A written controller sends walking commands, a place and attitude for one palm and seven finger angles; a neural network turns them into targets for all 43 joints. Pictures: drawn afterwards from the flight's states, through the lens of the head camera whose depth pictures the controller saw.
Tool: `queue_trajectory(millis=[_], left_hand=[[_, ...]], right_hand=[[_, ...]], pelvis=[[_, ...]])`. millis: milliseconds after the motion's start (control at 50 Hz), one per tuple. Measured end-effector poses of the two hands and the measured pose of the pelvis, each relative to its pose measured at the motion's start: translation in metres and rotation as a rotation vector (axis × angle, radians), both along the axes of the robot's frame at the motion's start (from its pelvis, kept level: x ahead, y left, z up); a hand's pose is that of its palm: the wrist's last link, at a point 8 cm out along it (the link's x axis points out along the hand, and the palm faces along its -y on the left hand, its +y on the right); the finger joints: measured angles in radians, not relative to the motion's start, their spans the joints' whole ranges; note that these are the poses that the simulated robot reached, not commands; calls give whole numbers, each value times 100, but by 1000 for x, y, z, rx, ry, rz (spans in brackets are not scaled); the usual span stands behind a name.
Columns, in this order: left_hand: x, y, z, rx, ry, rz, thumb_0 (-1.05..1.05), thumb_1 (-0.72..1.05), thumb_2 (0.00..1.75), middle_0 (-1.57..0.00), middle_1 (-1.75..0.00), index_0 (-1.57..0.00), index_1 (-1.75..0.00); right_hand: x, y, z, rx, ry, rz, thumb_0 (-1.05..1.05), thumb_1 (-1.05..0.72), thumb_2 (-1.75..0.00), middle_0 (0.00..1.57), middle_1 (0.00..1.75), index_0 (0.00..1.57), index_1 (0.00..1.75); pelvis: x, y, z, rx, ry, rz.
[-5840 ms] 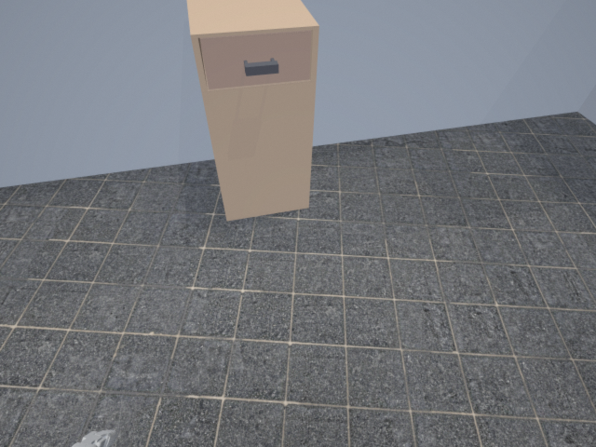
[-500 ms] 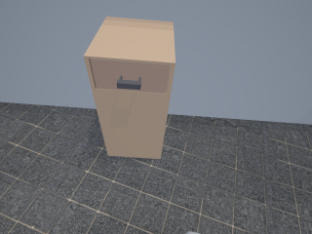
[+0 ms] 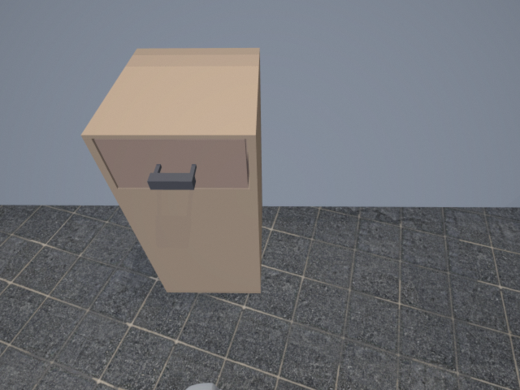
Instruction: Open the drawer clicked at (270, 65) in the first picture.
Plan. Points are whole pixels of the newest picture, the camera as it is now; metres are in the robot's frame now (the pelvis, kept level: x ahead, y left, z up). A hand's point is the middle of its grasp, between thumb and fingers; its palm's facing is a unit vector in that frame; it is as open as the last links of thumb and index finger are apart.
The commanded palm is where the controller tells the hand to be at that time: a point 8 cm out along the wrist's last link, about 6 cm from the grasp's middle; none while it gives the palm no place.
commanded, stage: come to a stop and stand still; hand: left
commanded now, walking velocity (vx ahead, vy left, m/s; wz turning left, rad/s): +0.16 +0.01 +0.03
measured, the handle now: (174, 174) +0.58 +0.23 -0.05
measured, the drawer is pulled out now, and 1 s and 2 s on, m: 0.00 0.00 0.00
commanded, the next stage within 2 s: look again from close up in 1.06 s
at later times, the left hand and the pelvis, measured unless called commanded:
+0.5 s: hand out of the picture +0.07 +0.19 -0.18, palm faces +0.02 -0.96 -0.27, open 7.3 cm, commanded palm none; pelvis +0.04 +0.00 -0.01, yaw -3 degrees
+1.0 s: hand out of the picture +0.07 +0.13 -0.17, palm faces +0.03 -0.98 -0.21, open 7.2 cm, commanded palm none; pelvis +0.02 -0.05 +0.00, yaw -1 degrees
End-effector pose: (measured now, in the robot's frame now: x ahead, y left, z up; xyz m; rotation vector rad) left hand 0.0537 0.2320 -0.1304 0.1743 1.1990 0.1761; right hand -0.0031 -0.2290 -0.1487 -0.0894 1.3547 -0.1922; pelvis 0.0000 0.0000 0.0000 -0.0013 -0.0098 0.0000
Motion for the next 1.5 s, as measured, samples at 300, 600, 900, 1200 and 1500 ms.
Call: queue_trajectory(millis=[300,600,900,1200,1500], left_hand=[[-19,-4,-30,-94,264,80,0,92,89,-20,-30,-20,-30],[18,-9,-4,79,115,1,0,91,90,-20,-30,-20,-30],[27,-57,-11,-17,62,9,0,94,89,-20,-30,-20,-30],[-40,-60,-11,-37,203,13,0,92,89,-20,-30,-20,-30],[-20,2,-17,-10,66,5,0,91,89,-20,-30,-20,-30]], right_hand=[[154,41,10,-18,-165,106,0,-92,-90,20,30,20,30],[90,-36,-19,3,-62,8,0,-92,-90,20,30,21,30],[18,-44,-4,-8,85,21,1,-91,-90,20,30,20,30],[-6,-24,-3,40,91,20,1,-91,-90,20,30,20,30],[35,-37,18,-130,-90,69,1,-91,-90,20,30,20,30]], pelvis=[[66,20,-7,12,-7,-37],[37,-28,-14,36,4,-40],[28,-53,-3,10,3,-21],[19,-48,0,2,-5,-22],[11,-7,-5,-15,-29,-15]])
